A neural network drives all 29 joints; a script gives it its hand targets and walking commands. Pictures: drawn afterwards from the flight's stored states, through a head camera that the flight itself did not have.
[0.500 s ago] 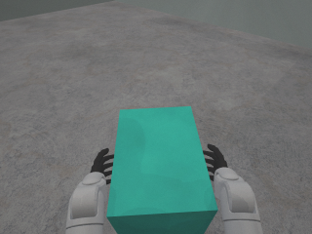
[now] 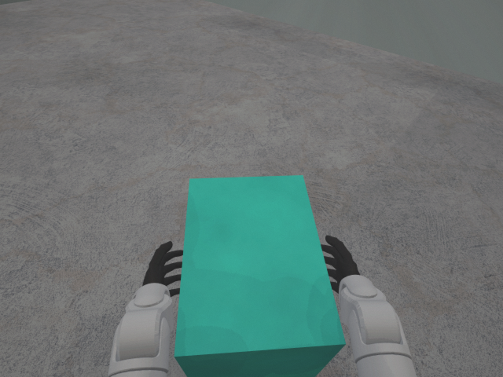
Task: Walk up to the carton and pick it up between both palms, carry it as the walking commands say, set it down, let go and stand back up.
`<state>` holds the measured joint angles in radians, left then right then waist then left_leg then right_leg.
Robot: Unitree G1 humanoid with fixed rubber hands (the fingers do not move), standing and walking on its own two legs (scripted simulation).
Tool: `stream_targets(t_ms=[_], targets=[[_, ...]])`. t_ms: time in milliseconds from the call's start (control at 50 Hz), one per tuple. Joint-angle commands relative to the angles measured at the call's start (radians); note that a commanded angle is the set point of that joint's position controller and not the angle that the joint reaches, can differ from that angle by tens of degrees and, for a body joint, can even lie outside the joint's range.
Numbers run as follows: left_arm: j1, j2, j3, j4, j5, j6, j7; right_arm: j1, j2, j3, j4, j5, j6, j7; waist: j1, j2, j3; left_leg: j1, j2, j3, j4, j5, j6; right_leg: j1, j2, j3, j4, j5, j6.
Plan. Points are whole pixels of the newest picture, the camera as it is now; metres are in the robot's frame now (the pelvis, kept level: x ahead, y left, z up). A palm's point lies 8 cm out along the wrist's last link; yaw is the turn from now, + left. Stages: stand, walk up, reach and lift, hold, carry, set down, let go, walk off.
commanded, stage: hold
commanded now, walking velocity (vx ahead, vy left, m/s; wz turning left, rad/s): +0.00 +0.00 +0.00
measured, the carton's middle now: (250, 283) +0.31 +0.03 -0.05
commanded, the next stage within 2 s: set down in 0.16 s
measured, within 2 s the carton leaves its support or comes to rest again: neither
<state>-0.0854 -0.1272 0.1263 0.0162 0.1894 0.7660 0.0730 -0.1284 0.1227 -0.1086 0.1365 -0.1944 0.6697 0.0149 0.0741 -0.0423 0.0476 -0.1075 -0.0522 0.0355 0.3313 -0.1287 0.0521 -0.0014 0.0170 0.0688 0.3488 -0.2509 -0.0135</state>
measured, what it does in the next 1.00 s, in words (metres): stands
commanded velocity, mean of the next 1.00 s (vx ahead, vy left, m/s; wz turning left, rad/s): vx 0.00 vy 0.00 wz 0.00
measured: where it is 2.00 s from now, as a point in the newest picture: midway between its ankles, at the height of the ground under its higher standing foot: outside the picture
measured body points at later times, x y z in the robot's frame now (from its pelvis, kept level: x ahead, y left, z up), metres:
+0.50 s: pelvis -0.01 -0.02 -0.01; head -0.02 -0.01 +0.44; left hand +0.26 +0.17 -0.01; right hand +0.31 -0.13 +0.00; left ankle +0.04 +0.08 -0.75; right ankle -0.03 -0.13 -0.75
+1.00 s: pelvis -0.03 -0.04 -0.03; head +0.07 -0.02 +0.41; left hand +0.28 +0.19 -0.09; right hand +0.33 -0.11 -0.08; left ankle +0.04 +0.08 -0.75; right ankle -0.03 -0.13 -0.75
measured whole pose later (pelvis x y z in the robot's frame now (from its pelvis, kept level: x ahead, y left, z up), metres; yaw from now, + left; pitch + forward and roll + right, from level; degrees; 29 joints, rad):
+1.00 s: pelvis -0.03 -0.04 -0.03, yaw +2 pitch +14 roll -1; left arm -0.38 -0.10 0.43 0.53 0.31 0.30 -0.06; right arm -0.43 0.20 -0.32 0.63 -0.28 0.24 -0.08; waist 0.09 -0.04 -0.04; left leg -0.71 -0.04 -0.08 0.65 -0.19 -0.01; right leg -0.61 0.10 0.05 0.70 -0.33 -0.05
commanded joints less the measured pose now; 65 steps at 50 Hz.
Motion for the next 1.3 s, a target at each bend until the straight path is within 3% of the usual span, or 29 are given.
stream_targets(t_ms=[0,60,140,160,200,220,240,260,340,420,480,500,540,560,580,600,620,720,800,860,920,960,1040,1060,1080,1140,1200,1220,1280], targets=[[-0.326,-0.729,-0.518,-0.097,-0.168,-0.020,-0.103,-0.369,0.531,0.417,-0.159,0.168,-0.048,0.163,-0.029,0.119,-0.191,0.363,0.051,-0.139,-0.011,0.180,-0.116,-0.280,0.040,0.025,-0.090,0.108,-0.076],[-0.291,-0.717,-0.498,-0.131,-0.155,-0.020,-0.088,-0.357,0.506,0.425,-0.185,0.186,-0.043,0.174,0.007,0.140,-0.204,0.337,0.061,-0.140,-0.026,0.226,-0.116,-0.223,0.055,0.021,-0.082,0.125,-0.077],[-0.253,-0.689,-0.506,-0.184,-0.169,-0.037,-0.074,-0.339,0.496,0.451,-0.236,0.199,-0.054,0.172,0.010,0.089,-0.258,0.370,0.055,-0.133,-0.020,0.284,-0.109,-0.227,0.061,0.019,-0.083,0.167,-0.067],[-0.088,-0.700,-0.372,-0.049,-0.117,-0.046,-0.047,-0.404,0.432,0.493,-0.139,0.212,-0.066,0.188,0.126,0.102,-0.241,0.406,0.073,-0.213,0.029,0.400,-0.100,-0.255,0.055,0.083,-0.046,0.086,-0.070],[-0.157,-0.703,-0.390,-0.029,-0.130,-0.069,-0.056,-0.392,0.436,0.450,-0.085,0.185,-0.088,0.182,0.073,0.084,-0.227,0.347,0.073,-0.207,0.036,0.364,-0.095,-0.237,0.046,0.096,-0.023,0.087,-0.077],[-0.269,-0.723,-0.421,-0.038,-0.151,-0.084,-0.060,-0.391,0.456,0.417,-0.040,0.166,-0.103,0.181,0.019,0.096,-0.216,0.320,0.071,-0.206,0.026,0.244,-0.095,-0.242,0.038,0.100,-0.022,0.051,-0.087],[-0.303,-0.704,-0.400,-0.014,-0.144,-0.099,-0.066,-0.418,0.462,0.391,-0.009,0.150,-0.117,0.182,0.017,0.082,-0.184,0.310,0.070,-0.197,0.015,0.176,-0.097,-0.275,0.037,0.092,-0.028,0.021,-0.087],[-0.372,-0.716,-0.403,-0.002,-0.150,-0.116,-0.074,-0.415,0.490,0.356,0.028,0.126,-0.129,0.181,-0.030,0.056,-0.181,0.334,0.062,-0.196,0.017,0.086,-0.090,-0.311,0.034,0.088,-0.020,0.015,-0.091],[-0.578,-0.893,-0.473,0.072,-0.174,-0.190,-0.134,-0.554,0.656,0.324,0.095,0.093,-0.202,0.188,-0.083,0.082,-0.255,0.315,0.045,-0.192,0.069,0.050,-0.085,-0.370,0.033,0.078,0.018,0.003,-0.093],[-0.586,-0.907,-0.333,0.310,-0.085,-0.219,-0.187,-0.668,0.802,0.287,0.260,0.059,-0.206,0.206,-0.012,-0.005,-0.216,0.254,0.022,-0.161,0.117,-0.009,-0.055,-0.437,0.020,0.078,0.018,-0.079,-0.069],[-0.553,-0.908,-0.262,0.429,-0.028,-0.243,-0.220,-0.693,0.891,0.287,0.351,0.057,-0.219,0.218,0.052,0.006,-0.216,0.199,0.012,-0.137,0.139,0.047,-0.038,-0.451,0.021,0.081,0.036,-0.038,-0.055],[-0.621,-0.904,-0.243,0.423,-0.018,-0.254,-0.227,-0.688,0.914,0.253,0.408,0.045,-0.220,0.221,0.037,0.006,-0.186,0.173,0.012,-0.132,0.148,0.044,-0.032,-0.485,0.019,0.083,0.036,-0.048,-0.056],[-0.649,-0.855,-0.199,0.430,0.004,-0.281,-0.241,-0.715,0.959,0.267,0.442,0.063,-0.246,0.213,0.078,0.019,-0.253,0.165,0.007,-0.100,0.175,0.114,-0.020,-0.462,0.015,0.094,0.041,0.009,-0.041],[-0.687,-0.842,-0.197,0.429,0.004,-0.294,-0.254,-0.722,0.971,0.247,0.453,0.050,-0.254,0.206,0.053,-0.004,-0.246,0.142,0.001,-0.096,0.193,0.118,-0.012,-0.487,0.014,0.100,0.041,0.023,-0.034],[-0.655,-0.834,-0.183,0.450,0.014,-0.301,-0.259,-0.736,0.981,0.256,0.443,0.060,-0.268,0.195,0.076,0.004,-0.268,0.105,-0.001,-0.094,0.204,0.157,-0.007,-0.460,0.008,0.103,0.053,0.074,-0.028],[-0.694,-0.820,-0.183,0.443,0.010,-0.317,-0.269,-0.744,0.984,0.248,0.463,0.051,-0.281,0.184,0.062,-0.007,-0.288,0.105,-0.008,-0.089,0.225,0.171,-0.005,-0.486,0.012,0.102,0.065,0.090,-0.016],[-0.683,-0.794,-0.146,0.461,0.028,-0.324,-0.277,-0.749,0.979,0.247,0.468,0.054,-0.297,0.175,0.090,0.019,-0.280,0.063,-0.012,-0.079,0.237,0.177,-0.003,-0.485,-0.004,0.117,0.066,0.123,-0.015],[-0.711,-0.747,-0.153,0.460,0.016,-0.402,-0.317,-0.724,0.984,0.251,0.484,0.037,-0.369,0.126,0.063,-0.009,-0.408,-0.040,-0.024,-0.083,0.283,0.188,-0.002,-0.466,-0.008,0.118,0.128,0.235,0.016],[-0.773,-0.778,-0.231,0.464,-0.026,-0.450,-0.333,-0.720,0.990,0.245,0.497,0.031,-0.424,0.097,0.000,-0.004,-0.496,-0.092,-0.027,-0.094,0.321,0.212,-0.015,-0.485,0.010,0.102,0.176,0.284,0.025],[-0.714,-0.773,-0.219,0.491,-0.023,-0.491,-0.333,-0.719,0.953,0.271,0.484,0.038,-0.461,0.093,0.019,-0.004,-0.560,-0.199,-0.030,-0.108,0.351,0.248,-0.025,-0.469,0.008,0.114,0.223,0.379,0.029],[-0.721,-0.748,-0.180,0.542,0.003,-0.512,-0.329,-0.756,0.915,0.233,0.502,0.004,-0.481,0.088,0.010,-0.026,-0.527,-0.294,-0.034,-0.107,0.376,0.164,-0.020,-0.541,0.021,0.098,0.246,0.257,0.028],[-0.768,-0.766,-0.208,0.548,0.007,-0.523,-0.316,-0.761,0.877,0.202,0.539,-0.006,-0.491,0.104,-0.005,0.022,-0.521,-0.311,-0.034,-0.110,0.389,0.147,-0.032,-0.637,0.055,0.067,0.277,0.154,0.003],[-0.801,-0.869,-0.237,0.567,-0.006,-0.538,-0.279,-0.876,0.841,0.224,0.521,0.027,-0.519,0.146,0.021,0.075,-0.643,-0.250,-0.024,-0.130,0.439,0.158,-0.060,-0.782,0.095,0.036,0.370,0.063,-0.030],[-0.832,-0.897,-0.274,0.548,-0.030,-0.543,-0.268,-0.897,0.846,0.233,0.504,0.045,-0.528,0.159,0.001,0.077,-0.703,-0.208,-0.016,-0.150,0.455,0.157,-0.069,-0.822,0.107,0.022,0.396,0.052,-0.034],[-0.819,-0.918,-0.268,0.556,-0.029,-0.547,-0.256,-0.924,0.845,0.242,0.502,0.052,-0.534,0.170,0.022,0.089,-0.735,-0.219,-0.019,-0.152,0.471,0.178,-0.073,-0.845,0.109,0.026,0.414,0.058,-0.038],[-0.829,-0.941,-0.289,0.562,-0.040,-0.540,-0.236,-0.880,0.845,0.201,0.569,0.026,-0.519,0.201,-0.025,0.061,-0.752,-0.195,-0.016,-0.181,0.502,0.126,-0.086,-0.963,0.118,0.017,0.445,-0.003,-0.042],[-0.881,-0.906,-0.261,0.554,-0.015,-0.536,-0.217,-0.914,0.842,0.170,0.630,0.033,-0.503,0.233,0.007,0.090,-0.706,-0.275,-0.021,-0.182,0.512,-0.012,-0.090,-1.038,0.112,0.020,0.477,-0.093,-0.046],[-0.915,-0.921,-0.294,0.528,-0.036,-0.539,-0.216,-0.925,0.851,0.158,0.614,0.028,-0.505,0.235,-0.031,0.076,-0.739,-0.244,-0.014,-0.198,0.521,-0.025,-0.091,-1.061,0.117,0.012,0.500,-0.085,-0.042],[-0.899,-0.931,-0.258,0.557,-0.019,-0.529,-0.202,-0.963,0.836,0.151,0.650,0.045,-0.489,0.260,0.005,0.086,-0.741,-0.274,-0.013,-0.209,0.542,-0.066,-0.095,-1.140,0.116,0.006,0.543,-0.122,-0.042]])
